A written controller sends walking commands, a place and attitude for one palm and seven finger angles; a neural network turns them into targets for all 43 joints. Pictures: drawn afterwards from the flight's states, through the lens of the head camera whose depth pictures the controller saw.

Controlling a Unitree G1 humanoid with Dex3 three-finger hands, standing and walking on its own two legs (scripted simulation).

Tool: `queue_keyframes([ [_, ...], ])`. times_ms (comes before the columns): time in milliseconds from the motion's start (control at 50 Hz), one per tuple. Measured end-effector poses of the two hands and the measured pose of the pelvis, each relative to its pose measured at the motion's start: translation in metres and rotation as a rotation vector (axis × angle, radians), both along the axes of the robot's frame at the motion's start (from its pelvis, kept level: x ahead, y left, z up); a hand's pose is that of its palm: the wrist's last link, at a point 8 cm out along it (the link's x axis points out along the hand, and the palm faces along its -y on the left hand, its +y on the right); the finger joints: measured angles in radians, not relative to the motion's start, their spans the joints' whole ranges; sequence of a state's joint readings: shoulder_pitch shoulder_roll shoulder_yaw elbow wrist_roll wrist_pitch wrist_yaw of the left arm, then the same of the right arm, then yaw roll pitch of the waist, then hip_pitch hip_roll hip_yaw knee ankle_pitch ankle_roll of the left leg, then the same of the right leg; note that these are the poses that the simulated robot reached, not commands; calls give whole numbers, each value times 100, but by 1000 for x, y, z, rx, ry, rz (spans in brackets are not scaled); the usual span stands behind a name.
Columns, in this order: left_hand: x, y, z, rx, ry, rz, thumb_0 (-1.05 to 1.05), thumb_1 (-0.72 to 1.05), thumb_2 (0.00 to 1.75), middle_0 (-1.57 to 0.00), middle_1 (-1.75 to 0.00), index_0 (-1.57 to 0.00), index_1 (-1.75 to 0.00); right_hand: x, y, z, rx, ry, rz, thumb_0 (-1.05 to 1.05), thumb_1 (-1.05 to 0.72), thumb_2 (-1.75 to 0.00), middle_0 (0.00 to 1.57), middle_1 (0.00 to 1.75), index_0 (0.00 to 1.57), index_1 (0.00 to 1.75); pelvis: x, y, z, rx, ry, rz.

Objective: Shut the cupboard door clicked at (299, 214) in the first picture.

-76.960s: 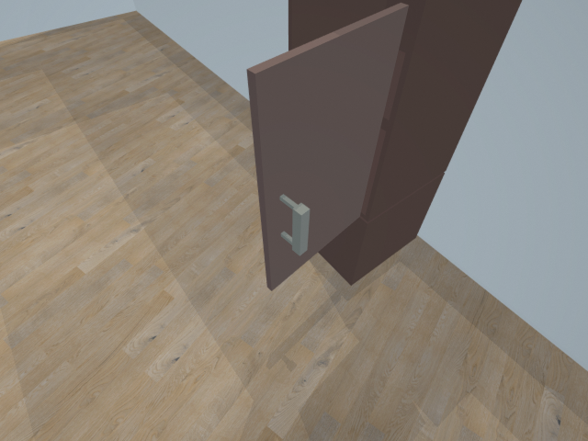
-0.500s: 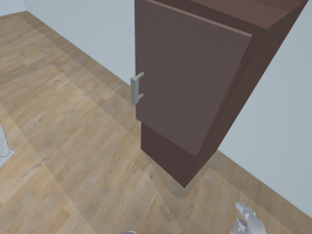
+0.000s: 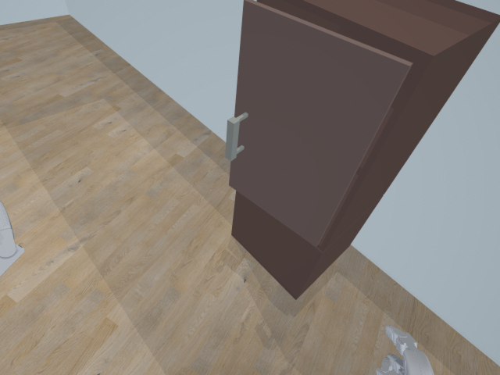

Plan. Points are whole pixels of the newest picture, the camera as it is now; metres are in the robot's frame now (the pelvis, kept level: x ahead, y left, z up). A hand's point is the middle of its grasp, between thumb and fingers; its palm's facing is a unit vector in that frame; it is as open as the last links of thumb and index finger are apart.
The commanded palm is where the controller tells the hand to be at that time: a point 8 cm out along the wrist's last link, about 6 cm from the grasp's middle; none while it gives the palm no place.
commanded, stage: step back with the hand held close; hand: left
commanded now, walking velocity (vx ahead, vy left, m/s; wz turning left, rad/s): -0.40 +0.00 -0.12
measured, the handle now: (237, 136) +0.73 +0.05 -0.07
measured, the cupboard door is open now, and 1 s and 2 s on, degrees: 7 7 7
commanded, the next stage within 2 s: stop stepping back and stand still in 0.24 s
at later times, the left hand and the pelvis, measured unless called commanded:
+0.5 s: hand out of the picture +0.07 +0.21 +0.20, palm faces +0.20 -0.78 -0.59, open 7.4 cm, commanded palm +0.05 +0.25 +0.19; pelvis -0.14 -0.02 +0.01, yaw -9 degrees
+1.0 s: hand out of the picture +0.02 +0.25 +0.21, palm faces +0.36 -0.77 -0.52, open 7.4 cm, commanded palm -0.01 +0.29 +0.19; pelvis -0.19 +0.00 +0.01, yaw -7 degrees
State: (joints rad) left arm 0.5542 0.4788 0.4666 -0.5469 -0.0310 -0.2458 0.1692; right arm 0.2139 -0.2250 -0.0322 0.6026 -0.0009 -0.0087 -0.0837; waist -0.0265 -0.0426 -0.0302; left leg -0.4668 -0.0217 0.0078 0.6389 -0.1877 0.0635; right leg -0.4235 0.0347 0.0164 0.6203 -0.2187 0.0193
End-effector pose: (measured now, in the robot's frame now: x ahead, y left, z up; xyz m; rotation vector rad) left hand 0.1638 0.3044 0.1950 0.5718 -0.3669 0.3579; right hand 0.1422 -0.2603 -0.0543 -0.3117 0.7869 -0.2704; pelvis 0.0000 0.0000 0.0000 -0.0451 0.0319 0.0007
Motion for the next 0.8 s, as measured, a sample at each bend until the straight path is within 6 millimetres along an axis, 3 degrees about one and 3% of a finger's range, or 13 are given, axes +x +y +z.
queue_keyframes([
  [80, -13, 18, 1, -16, 26, 57, 1, 89, 90, -22, -31, -21, -30, -9, 19, 1, 25, -15, 16, 2, -90, -90, 21, 30, 21, 30, -10, 7, 6, -37, 17, -11],
  [160, -21, 16, 0, -78, 12, 54, 1, 89, 90, -21, -31, -21, -30, -17, 38, 3, 64, -26, 55, 2, -90, -90, 21, 30, 21, 30, -23, 6, 12, -41, 67, -52],
  [300, -24, -33, -6, -94, 40, -147, 1, 89, 90, -21, -31, -20, -30, -43, 44, 2, 113, -87, 101, 2, -90, -90, 21, 31, 21, 30, -81, -4, 10, -24, 109, -123],
  [360, -43, -56, -1, 6, 49, -255, 1, 89, 90, -21, -31, -21, -30, -69, 32, -4, 128, -126, 81, 1, -90, -90, 21, 31, 21, 30, -116, -12, 0, -9, 89, -142],
  [420, -77, -67, 12, 85, 84, -309, 1, 89, 90, -22, -31, -21, -30, -109, 17, -7, 140, -106, 24, 1, -90, -90, 21, 31, 21, 30, -138, -16, 0, -38, 47, -117],
  [460, -103, -64, 21, 122, 96, -290, 1, 89, 90, -22, -31, -22, -30, -140, 7, -6, 139, -62, -24, 1, -90, -90, 21, 31, 21, 30, -142, -19, 3, -2, 25, -130],
  [520, -133, -43, 28, 129, 92, -169, 1, 88, 89, -23, -31, -22, -30, -181, -10, -7, 106, -7, -99, 2, -90, -90, 21, 31, 21, 30, -138, -19, 8, 45, 16, -165],
  [600, -143, -7, 15, -16, 10, 31, 0, 88, 90, -22, -31, -22, -30, -217, -29, -22, 41, 41, -135, 2, -90, -90, 21, 30, 21, 30, -138, -8, 5, 41, -5, -127],
  [660, -135, 10, -12, -186, -7, 115, 0, 89, 90, -22, -31, -21, -30, -230, -30, -33, 13, 96, -140, 2, -90, -90, 20, 30, 20, 30, -143, 4, 0, 38, -23, -68],
  [720, -127, 7, -36, -267, 70, 96, 1, 89, 90, -21, -31, -20, -30, -231, -17, -26, 23, 69, -149, 2, -90, -90, 20, 30, 20, 30, -153, 12, 2, 55, -53, -95],
  [760, -127, -5, -37, -249, 108, 21, 1, 90, 90, -21, -30, -20, -30, -228, -3, -16, 42, 2, -142, 2, -91, -90, 20, 30, 20, 30, -163, 14, 4, 54, -62, -104],
  [800, -130, -18, -25, -199, 97, -71, 2, 90, 90, -21, -30, -20, -30, -225, 13, -6, 67, -56, -119, 2, -91, -90, 20, 30, 20, 30, -173, 12, 7, 53, -63, -110],
])
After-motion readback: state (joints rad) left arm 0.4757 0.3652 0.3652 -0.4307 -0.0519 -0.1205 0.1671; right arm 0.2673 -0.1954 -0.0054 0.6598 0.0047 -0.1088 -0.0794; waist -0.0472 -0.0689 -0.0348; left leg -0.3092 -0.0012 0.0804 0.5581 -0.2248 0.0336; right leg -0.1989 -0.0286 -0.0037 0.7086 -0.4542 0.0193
